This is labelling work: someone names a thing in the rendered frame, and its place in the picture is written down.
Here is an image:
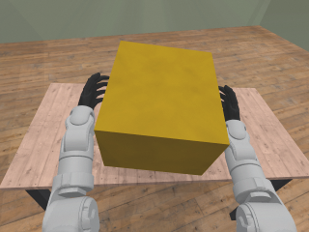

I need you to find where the carton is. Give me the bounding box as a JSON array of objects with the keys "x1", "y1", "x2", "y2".
[{"x1": 94, "y1": 41, "x2": 230, "y2": 176}]

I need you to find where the right robot upper arm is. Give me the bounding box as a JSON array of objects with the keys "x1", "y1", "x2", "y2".
[{"x1": 236, "y1": 202, "x2": 296, "y2": 232}]

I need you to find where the robot right hand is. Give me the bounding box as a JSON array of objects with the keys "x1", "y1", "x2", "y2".
[{"x1": 218, "y1": 85, "x2": 240, "y2": 122}]

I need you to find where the robot right forearm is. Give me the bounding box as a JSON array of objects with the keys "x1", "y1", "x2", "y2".
[{"x1": 224, "y1": 119, "x2": 297, "y2": 232}]

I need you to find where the robot left forearm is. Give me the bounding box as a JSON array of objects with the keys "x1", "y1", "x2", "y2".
[{"x1": 42, "y1": 105, "x2": 96, "y2": 232}]

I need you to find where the robot left hand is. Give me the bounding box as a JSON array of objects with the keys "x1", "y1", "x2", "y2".
[{"x1": 78, "y1": 72, "x2": 110, "y2": 110}]

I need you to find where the left robot upper arm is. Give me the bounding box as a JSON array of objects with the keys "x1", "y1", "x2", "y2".
[{"x1": 42, "y1": 196, "x2": 100, "y2": 232}]

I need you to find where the table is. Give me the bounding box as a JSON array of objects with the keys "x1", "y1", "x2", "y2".
[{"x1": 0, "y1": 83, "x2": 309, "y2": 220}]

